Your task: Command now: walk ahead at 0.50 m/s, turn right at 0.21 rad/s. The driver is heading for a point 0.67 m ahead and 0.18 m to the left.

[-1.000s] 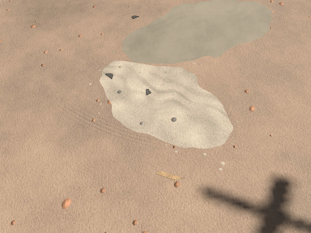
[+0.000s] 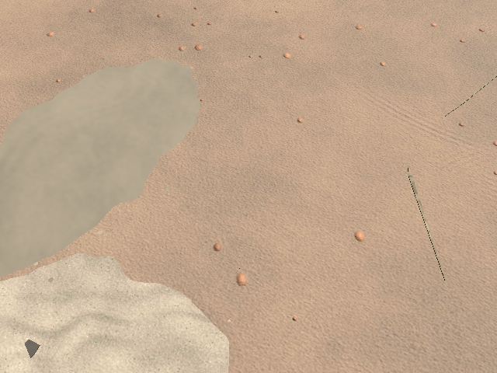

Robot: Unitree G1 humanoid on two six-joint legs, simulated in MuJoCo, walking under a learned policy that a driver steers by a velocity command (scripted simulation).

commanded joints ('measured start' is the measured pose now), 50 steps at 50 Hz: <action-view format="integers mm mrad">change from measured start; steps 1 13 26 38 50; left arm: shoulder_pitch -31 95 -13 -275 -133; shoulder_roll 154 199 91 106 103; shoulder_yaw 40 54 17 18 26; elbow -50 66 2 -70 55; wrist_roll -1 -19 -5 -13 18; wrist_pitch -28 6 -2 -55 -55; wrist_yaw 15 34 32 -7 8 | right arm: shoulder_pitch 7 -159 58 198 160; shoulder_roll -60 -78 -101 -158 -19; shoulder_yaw -15 -15 -26 -51 -21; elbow -50 -106 1 80 10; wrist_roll -9 8 -3 26 9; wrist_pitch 5 -23 -23 31 67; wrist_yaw -4 45 20 -16 -25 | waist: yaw -24 13 -17 -64 -62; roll -73 -122 45 53 -140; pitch -43 -9 -34 1 -93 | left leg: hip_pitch -35 74 435 572 113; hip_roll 23 -88 95 108 -55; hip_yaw -12 32 -163 -179 -38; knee -127 -558 -919 -782 -67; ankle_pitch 168 207 247 283 -112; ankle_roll -24 80 282 206 -2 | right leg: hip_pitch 28 278 -429 -279 19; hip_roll -265 -328 -230 -140 -349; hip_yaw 186 171 64 57 109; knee -197 -48 639 114 -103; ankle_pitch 307 420 -29 156 653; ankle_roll -177 -80 110 100 -127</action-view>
